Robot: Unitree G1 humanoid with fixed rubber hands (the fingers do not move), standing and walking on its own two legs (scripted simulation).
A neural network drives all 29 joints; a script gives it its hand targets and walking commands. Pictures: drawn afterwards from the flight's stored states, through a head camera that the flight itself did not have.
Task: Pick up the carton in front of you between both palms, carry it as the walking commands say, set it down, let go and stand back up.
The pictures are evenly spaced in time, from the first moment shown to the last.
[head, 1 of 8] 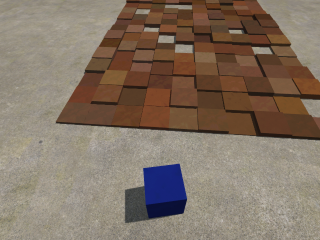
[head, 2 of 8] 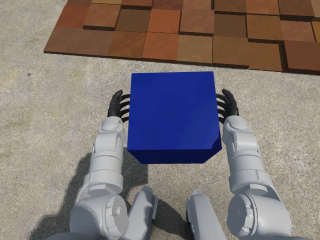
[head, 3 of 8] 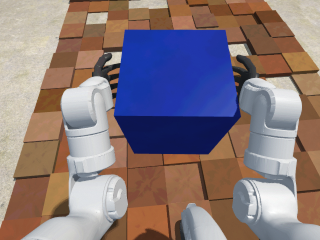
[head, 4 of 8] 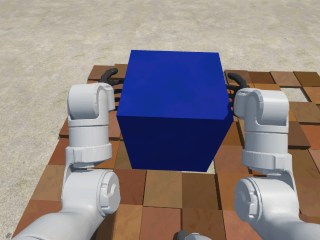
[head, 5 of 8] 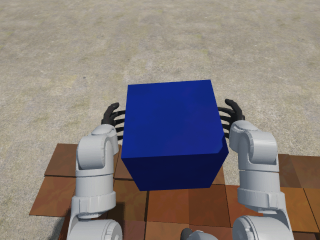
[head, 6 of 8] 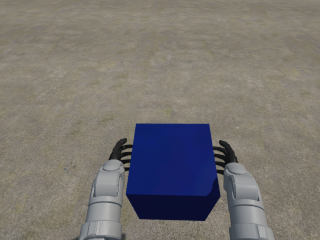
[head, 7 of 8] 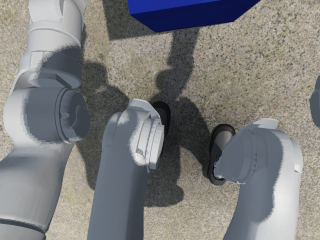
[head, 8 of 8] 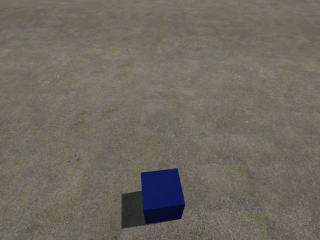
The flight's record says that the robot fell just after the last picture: no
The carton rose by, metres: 0.80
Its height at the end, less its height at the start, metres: +0.00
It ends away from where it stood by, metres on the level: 5.68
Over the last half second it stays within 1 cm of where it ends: yes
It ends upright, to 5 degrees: yes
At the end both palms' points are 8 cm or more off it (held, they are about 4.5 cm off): yes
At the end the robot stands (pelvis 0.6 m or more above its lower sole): yes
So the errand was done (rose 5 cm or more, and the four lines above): yes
